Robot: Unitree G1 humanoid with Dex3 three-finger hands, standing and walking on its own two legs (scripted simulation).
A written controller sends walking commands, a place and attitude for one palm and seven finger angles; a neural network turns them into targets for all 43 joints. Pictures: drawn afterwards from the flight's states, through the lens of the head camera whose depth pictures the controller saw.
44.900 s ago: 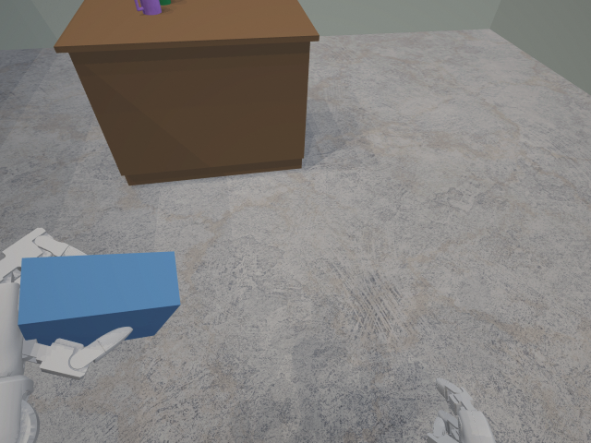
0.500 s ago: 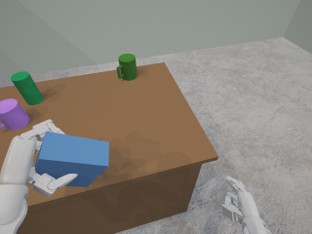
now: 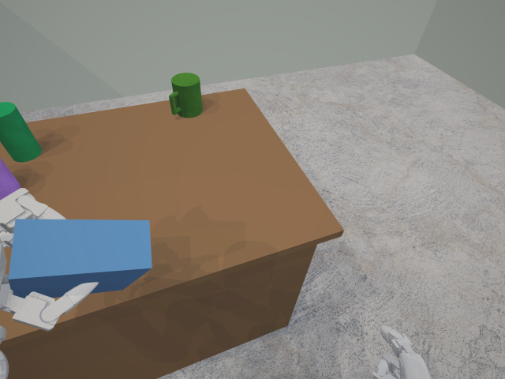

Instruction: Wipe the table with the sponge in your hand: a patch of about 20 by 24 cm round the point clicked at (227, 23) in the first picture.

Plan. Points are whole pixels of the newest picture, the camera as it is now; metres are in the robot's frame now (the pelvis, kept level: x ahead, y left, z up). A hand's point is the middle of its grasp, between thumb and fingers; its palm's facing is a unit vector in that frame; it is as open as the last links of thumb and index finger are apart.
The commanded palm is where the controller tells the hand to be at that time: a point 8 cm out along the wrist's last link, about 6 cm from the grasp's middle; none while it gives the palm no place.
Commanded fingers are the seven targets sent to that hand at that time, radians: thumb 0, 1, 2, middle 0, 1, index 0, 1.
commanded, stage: step back with the hand held close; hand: left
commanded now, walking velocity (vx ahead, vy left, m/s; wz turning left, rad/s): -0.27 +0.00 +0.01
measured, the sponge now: (99, 260) +0.22 +0.20 +0.14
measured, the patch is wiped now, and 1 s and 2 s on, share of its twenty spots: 1.00 1.00 1.00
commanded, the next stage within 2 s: stop stepping back and stand still in 0.82 s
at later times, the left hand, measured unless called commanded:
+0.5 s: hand (47, 294) +0.17 +0.22 +0.18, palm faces +0.37 -0.86 -0.36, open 9.5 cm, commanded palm +0.11 +0.27 +0.20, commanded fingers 0.00 0.10 1.30 -1.20 -1.60 -1.20 -1.60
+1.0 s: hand out of the picture +0.03 +0.21 +0.19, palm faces +0.35 -0.85 -0.40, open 9.5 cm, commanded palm -0.02 +0.26 +0.20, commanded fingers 0.00 0.10 1.30 -1.20 -1.60 -1.20 -1.60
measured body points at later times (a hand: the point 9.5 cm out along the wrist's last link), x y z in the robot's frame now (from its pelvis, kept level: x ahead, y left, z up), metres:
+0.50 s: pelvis -0.06 -0.01 +0.00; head -0.04 +0.00 +0.45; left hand +0.14 +0.27 +0.20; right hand +0.11 -0.24 -0.08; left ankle +0.06 +0.08 -0.72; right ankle -0.05 -0.14 -0.72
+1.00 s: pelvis -0.19 -0.02 +0.00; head -0.18 -0.01 +0.45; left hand +0.00 +0.25 +0.21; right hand -0.03 -0.24 -0.08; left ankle -0.11 +0.13 -0.72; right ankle -0.17 -0.14 -0.72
